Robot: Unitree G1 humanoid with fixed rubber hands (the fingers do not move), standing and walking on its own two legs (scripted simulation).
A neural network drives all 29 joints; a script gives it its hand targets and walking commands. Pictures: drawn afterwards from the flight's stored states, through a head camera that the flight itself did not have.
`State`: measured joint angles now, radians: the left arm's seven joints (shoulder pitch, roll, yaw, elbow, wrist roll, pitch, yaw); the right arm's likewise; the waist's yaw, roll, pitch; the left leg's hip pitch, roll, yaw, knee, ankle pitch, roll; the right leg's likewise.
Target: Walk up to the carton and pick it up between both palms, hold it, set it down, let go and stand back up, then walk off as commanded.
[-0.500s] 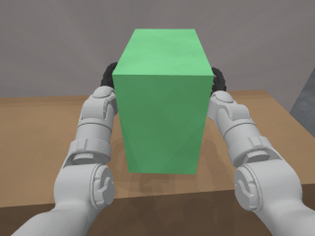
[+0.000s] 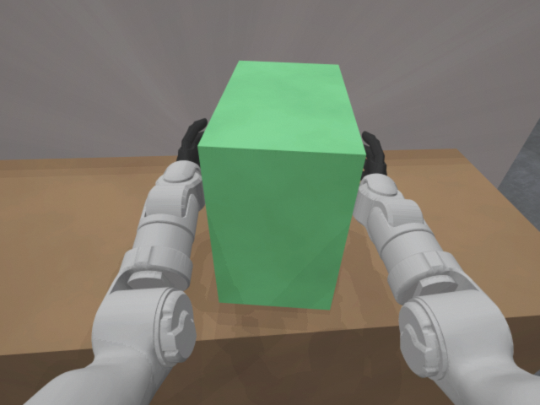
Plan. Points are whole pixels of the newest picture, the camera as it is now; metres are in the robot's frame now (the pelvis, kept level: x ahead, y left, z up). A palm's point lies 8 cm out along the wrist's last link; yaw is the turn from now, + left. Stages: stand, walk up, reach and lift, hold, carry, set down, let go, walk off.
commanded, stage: set down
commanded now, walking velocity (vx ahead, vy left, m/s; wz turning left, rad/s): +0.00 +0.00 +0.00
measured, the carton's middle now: (281, 177) +0.47 +0.02 +0.15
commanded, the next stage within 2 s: none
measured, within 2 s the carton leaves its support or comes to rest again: rests again in 1.58 s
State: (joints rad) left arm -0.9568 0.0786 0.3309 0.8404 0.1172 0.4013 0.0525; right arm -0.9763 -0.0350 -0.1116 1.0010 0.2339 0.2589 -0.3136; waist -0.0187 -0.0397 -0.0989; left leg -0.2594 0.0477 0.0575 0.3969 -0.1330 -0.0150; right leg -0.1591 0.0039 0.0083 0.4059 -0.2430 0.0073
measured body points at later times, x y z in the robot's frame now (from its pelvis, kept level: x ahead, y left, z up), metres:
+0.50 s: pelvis +0.01 +0.00 +0.00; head -0.03 +0.02 +0.45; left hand +0.44 +0.15 +0.17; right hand +0.42 -0.12 +0.16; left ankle +0.05 +0.13 -0.74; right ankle -0.02 -0.12 -0.74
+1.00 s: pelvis +0.01 +0.00 +0.00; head -0.01 +0.02 +0.45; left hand +0.45 +0.15 +0.15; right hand +0.43 -0.13 +0.13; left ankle +0.05 +0.13 -0.74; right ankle -0.02 -0.12 -0.74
